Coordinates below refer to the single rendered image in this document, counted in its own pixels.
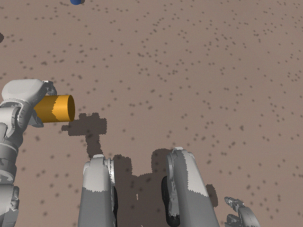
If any left robot hand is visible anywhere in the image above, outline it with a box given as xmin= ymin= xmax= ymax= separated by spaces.
xmin=1 ymin=79 xmax=57 ymax=128

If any right robot hand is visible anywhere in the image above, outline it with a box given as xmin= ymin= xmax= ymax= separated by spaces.
xmin=224 ymin=197 xmax=261 ymax=227

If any right robot foot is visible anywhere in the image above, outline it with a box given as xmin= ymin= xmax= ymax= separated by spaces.
xmin=161 ymin=176 xmax=180 ymax=227

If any left robot arm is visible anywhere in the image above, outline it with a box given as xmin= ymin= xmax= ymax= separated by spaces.
xmin=0 ymin=98 xmax=33 ymax=227

